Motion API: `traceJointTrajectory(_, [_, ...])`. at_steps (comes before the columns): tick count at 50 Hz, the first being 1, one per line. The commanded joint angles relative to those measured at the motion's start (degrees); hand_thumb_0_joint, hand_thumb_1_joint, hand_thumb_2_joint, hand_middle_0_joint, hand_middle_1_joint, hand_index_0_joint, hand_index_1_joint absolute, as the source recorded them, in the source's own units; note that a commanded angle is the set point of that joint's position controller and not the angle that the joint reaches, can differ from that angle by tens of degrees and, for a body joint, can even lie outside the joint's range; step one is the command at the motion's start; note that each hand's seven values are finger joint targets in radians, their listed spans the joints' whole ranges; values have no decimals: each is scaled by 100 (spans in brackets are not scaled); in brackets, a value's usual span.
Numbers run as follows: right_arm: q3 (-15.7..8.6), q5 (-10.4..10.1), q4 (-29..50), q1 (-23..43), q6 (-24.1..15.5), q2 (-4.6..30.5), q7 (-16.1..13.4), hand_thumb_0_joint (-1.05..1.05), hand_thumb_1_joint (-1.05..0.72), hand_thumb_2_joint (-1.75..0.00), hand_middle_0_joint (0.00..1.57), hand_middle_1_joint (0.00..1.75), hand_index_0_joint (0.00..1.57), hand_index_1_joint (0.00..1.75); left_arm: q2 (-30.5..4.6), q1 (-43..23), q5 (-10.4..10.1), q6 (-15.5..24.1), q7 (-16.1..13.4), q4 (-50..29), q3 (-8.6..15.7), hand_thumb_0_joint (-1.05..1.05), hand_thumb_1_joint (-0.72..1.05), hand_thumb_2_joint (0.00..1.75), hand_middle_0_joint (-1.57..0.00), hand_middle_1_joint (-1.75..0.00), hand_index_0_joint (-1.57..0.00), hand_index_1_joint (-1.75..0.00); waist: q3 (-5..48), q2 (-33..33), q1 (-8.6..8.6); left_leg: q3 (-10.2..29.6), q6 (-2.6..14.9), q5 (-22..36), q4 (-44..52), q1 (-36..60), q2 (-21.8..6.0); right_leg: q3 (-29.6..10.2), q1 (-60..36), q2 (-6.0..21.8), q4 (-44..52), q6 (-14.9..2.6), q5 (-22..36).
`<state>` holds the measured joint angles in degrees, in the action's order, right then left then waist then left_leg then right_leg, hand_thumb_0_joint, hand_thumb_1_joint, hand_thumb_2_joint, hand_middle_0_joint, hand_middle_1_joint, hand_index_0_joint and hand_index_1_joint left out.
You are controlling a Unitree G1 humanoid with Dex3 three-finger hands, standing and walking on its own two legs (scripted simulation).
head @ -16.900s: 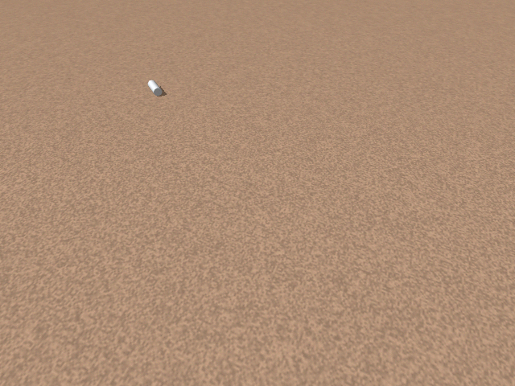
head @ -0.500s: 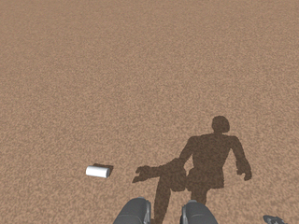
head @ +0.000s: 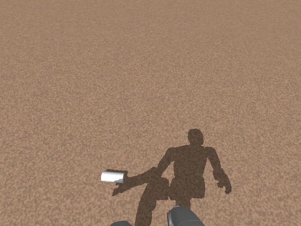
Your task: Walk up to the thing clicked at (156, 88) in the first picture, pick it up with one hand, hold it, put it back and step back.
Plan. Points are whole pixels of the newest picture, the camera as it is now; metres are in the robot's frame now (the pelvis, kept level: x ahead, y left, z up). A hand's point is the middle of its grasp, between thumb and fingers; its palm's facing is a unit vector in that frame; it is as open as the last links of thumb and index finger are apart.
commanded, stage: walk up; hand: left
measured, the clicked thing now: (113, 176) +0.48 +0.23 -0.70
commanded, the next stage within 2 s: stand in 1.76 s
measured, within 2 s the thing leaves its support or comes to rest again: neither
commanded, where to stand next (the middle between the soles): +0.07 -0.06 m, yaw -2 degrees
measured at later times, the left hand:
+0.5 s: hand (74, 224) +0.15 +0.22 -0.12, palm faces -0.16 -0.92 -0.37, open 7.4 cm
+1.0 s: hand out of the picture +0.14 +0.20 -0.12, palm faces -0.10 -0.94 -0.32, open 7.4 cm
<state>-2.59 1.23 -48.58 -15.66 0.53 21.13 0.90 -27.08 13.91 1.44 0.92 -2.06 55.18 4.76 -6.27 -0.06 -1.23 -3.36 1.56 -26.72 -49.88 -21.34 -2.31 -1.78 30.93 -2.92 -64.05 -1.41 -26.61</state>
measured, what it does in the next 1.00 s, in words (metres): steps on the spot: right foot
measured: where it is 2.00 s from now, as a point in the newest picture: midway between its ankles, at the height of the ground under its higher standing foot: outside the picture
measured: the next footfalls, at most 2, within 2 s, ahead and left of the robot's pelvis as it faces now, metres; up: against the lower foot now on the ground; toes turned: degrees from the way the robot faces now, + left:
right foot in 0.32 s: +0.05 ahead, -0.16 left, +0.00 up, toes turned -7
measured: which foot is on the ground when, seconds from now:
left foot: down 0.00-1.00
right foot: up 0.00-0.30, down 0.32-1.00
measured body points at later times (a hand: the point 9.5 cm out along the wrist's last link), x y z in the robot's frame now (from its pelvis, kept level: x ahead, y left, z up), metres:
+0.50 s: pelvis +0.00 -0.01 +0.02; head +0.03 -0.02 +0.46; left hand +0.16 +0.27 -0.10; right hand +0.03 -0.35 -0.10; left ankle +0.03 +0.11 -0.69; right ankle +0.01 -0.16 -0.70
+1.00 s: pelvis +0.03 -0.03 +0.04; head +0.04 -0.04 +0.49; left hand +0.15 +0.25 -0.09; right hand +0.09 -0.35 -0.09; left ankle +0.04 +0.12 -0.70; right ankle +0.01 -0.16 -0.70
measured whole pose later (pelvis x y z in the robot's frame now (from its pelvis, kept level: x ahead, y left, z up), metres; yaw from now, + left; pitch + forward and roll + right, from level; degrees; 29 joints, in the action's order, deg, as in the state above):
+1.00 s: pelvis +0.03 -0.03 +0.04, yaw -6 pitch -2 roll +0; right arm -0.5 -0.1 -63.9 -3.5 -1.6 21.0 -0.3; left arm -19.2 2.8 0.3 -0.1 1.0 65.9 1.0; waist -3.7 -0.1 -0.2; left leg -1.1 -2.5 -13.4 -25.4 -10.0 -3.1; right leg -0.1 10.2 1.0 -26.8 0.6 -14.7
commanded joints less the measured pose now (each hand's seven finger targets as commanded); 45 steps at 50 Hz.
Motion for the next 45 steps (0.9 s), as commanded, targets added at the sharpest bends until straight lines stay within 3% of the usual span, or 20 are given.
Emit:
traceJointTrajectory(1, [-543, -30, 155, -351, -473, 1960, -361, 0, -90, -90, 20, 30, 20, 30, -959, -296, 28, -9, 70, -537, 284, 0, 90, 90, -20, -30, -20, -30, 274, -424, -98, 2780, 618, 2077, 2151, 1555, -1897, -932, 980, 375, 298, -24, -96])
traceJointTrajectory(3, [-503, -46, 65, -441, -556, 1838, -413, 0, -90, -90, 20, 30, 20, 30, -849, -318, -14, -23, 92, -566, 248, 0, 90, 90, -20, -30, -20, -30, 492, -516, -113, 2367, 498, 3379, 2002, 1986, -1784, -856, 866, 357, 524, -31, -93])
traceJointTrajectory(5, [-478, -38, 23, -456, -584, 1792, -429, 0, -90, -90, 20, 30, 20, 30, -758, -384, -62, -40, 124, -560, 207, 0, 90, 90, -20, -30, -20, -30, 528, -795, -128, 2011, 327, 4002, 2036, 1971, -1661, -645, 570, 329, 708, -28, -56])
traceJointTrajectory(12, [-382, -10, -20, -115, -468, 1683, -357, 0, -90, -90, 20, 30, 20, 30, -521, -496, -132, 17, 173, -408, 40, 0, 90, 90, -20, -30, -20, -30, 755, -1388, -82, 831, 499, 4291, 1866, 1584, -1256, 352, -640, 336, 1969, -121, 367])
traceJointTrajectory(13, [-366, -43, -16, 17, -432, 1685, -328, 0, -90, -90, 20, 30, 20, 30, -466, -373, -127, 48, 178, -325, 35, 0, 90, 90, -20, -30, -20, -30, 825, -1404, 30, 667, 599, 3913, 1710, 1460, -1224, 472, -980, 315, 2495, -151, 682])
traceJointTrajectory(15, [-252, -93, 33, 152, -381, 1477, -271, 0, -90, -90, 20, 30, 20, 30, -631, -200, -60, 142, 160, -162, 103, 0, 90, 90, -20, -30, -20, -30, 876, -805, 226, 300, 361, 3378, 1240, 476, -985, 300, -2308, 324, 3304, -241, 1589])
traceJointTrajectory(16, [-181, -132, 98, 184, -389, 1268, -259, 0, -90, -90, 20, 30, 20, 30, -957, -19, -28, 181, 133, -128, 214, 0, 90, 90, -20, -30, -20, -30, 1061, -98, 345, 108, 93, 2797, 599, -477, -697, -755, -3164, 786, 3209, -499, 2097])
traceJointTrajectory(17, [-116, -173, 164, 267, -382, 1084, -250, 0, -90, -90, 20, 30, 20, 30, -1220, 51, -62, 213, 115, -182, 253, 0, 90, 90, -20, -30, -20, -30, 1221, 438, 387, -116, -123, 1130, -143, -930, -144, -2285, -3227, 1840, 3627, -1183, 1995])
traceJointTrajectory(18, [-183, -147, 137, 620, -332, 1247, -295, 0, -90, -90, 20, 30, 20, 30, -1365, -124, -97, 197, 123, -176, 247, 0, 90, 90, -20, -30, -20, -30, 945, 690, 431, 113, -65, -1066, -387, -869, -69, -2678, -2556, 2400, 3893, -1735, 1793])
traceJointTrajectory(20, [-211, -150, -82, 384, -338, 1411, -251, 0, -90, -90, 20, 30, 20, 30, -1247, -564, -73, 162, 124, -296, 194, 0, 90, 90, -20, -30, -20, -30, 624, 590, 245, 371, -46, -1017, -429, -836, -172, -2154, -2095, 2106, 3957, -1564, 1061])
traceJointTrajectory(25, [-198, -94, -756, -357, -429, 1247, -204, 0, -90, -90, 20, 30, 20, 30, -838, -1354, -49, 7, 206, -378, 54, 0, 90, 90, -20, -30, -20, -30, 568, 900, -204, -44, -92, 1050, 1819, 1108, 176, -724, -599, 1175, 3365, -685, 779])
traceJointTrajectory(26, [-231, -12, -804, -367, -462, 1374, -241, 0, -90, -90, 20, 30, 20, 30, -569, -1441, -90, -41, 232, -393, -21, 0, 90, 90, -20, -30, -20, -30, 463, 395, -254, 510, -77, 1126, 2357, 1305, -85, -499, -215, 998, 2865, -447, 557])
traceJointTrajectory(27, [-260, 36, -682, 17, -502, 1692, -256, 0, -90, -90, 20, 30, 20, 30, -287, -1311, -156, -91, 245, -354, -80, 0, 90, 90, -20, -30, -20, -30, 349, -496, -93, 2299, 254, -231, 3205, 925, -1081, -254, 2, 517, 2337, -123, 121])
traceJointTrajectory(28, [-280, -44, -585, 457, -500, 2013, -230, 0, -90, -90, 20, 30, 20, 30, -612, -1100, -136, -105, 199, -136, 29, 0, 90, 90, -20, -30, -20, -30, 265, -625, 73, 2899, 814, -938, 3430, 158, -1741, -37, -720, 536, 1913, -62, -239])
traceJointTrajectory(29, [-234, -13, -527, 870, -499, 1888, -224, 0, -90, -90, 20, 30, 20, 30, -657, -973, -113, -75, 214, -20, 34, 0, 90, 90, -20, -30, -20, -30, 160, -265, 273, 2601, 814, -652, 3223, -176, -1573, -86, -1154, 616, 2124, -66, -33])
traceJointTrajectory(31, [-81, -26, -606, 1053, -483, 1537, -220, 0, -90, -90, 20, 30, 20, 30, -514, -802, -112, 27, 238, 204, 19, 0, 90, 90, -20, -30, -20, -30, 374, -258, 411, 1370, 327, 648, 2617, -163, -914, -254, -1887, 662, 3251, -167, 960])
traceJointTrajectory(33, [-14, -91, -759, 766, -476, 1302, -194, 0, -90, -90, 20, 30, 20, 30, -790, -1089, -98, 110, 246, 210, 34, 0, 90, 90, -20, -30, -20, -30, 567, 23, 113, 634, -44, 1409, 2107, 193, -285, -1033, -1798, 1106, 3826, -342, 1534])
traceJointTrajectory(34, [-21, -93, -869, 655, -477, 1294, -192, 0, -90, -90, 20, 30, 20, 30, -797, -1315, -120, 103, 257, 212, 7, 0, 90, 90, -20, -30, -20, -30, 666, 54, -16, 540, -91, 1479, 2207, 670, -230, -992, -1611, 1167, 3739, -352, 1817])
traceJointTrajectory(39, [-7, -139, -1077, 921, -459, 1294, -215, 0, -90, -90, 20, 30, 20, 30, -582, -1327, -172, 78, 210, 445, -114, 0, 90, 90, -20, -30, -20, -30, 1225, 120, 89, 573, 20, 2846, 2348, 1290, -481, -406, -2181, 994, 3682, -133, 2923])
traceJointTrajectory(45, [5, -130, -1212, 1239, -360, 1169, -210, 0, -90, -90, 20, 30, 20, 30, -561, -1459, -152, 27, 205, 664, -130, 0, 90, 90, -20, -30, -20, -30, 976, 271, 75, 455, -43, 2417, 2591, 1449, -425, -400, -2062, 1025, 4200, -76, 2435])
